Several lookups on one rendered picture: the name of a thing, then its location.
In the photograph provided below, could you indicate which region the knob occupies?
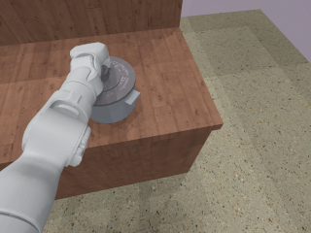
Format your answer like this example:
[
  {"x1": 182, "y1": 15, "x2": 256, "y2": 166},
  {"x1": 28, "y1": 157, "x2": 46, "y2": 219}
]
[{"x1": 100, "y1": 64, "x2": 110, "y2": 81}]

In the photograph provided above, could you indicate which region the robot left forearm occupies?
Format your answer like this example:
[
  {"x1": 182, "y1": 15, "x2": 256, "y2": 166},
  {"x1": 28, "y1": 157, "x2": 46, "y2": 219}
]
[{"x1": 21, "y1": 50, "x2": 103, "y2": 151}]

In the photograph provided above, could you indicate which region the lid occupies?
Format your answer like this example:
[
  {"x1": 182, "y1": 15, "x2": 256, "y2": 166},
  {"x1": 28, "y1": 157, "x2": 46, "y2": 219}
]
[{"x1": 92, "y1": 56, "x2": 136, "y2": 107}]

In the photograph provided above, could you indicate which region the pot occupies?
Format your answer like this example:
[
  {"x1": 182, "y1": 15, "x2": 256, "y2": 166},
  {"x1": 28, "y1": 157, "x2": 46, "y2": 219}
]
[{"x1": 90, "y1": 86, "x2": 141, "y2": 123}]

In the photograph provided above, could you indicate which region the left robot hand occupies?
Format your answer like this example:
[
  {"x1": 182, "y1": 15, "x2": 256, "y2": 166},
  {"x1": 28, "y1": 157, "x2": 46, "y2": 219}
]
[{"x1": 70, "y1": 42, "x2": 111, "y2": 87}]

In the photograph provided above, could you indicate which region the table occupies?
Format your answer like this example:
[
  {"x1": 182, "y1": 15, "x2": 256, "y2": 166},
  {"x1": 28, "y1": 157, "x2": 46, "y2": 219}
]
[{"x1": 0, "y1": 0, "x2": 224, "y2": 200}]

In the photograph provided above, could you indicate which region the robot left upper arm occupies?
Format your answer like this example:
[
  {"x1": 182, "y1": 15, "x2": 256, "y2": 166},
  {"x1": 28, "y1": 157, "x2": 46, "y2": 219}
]
[{"x1": 0, "y1": 108, "x2": 91, "y2": 233}]

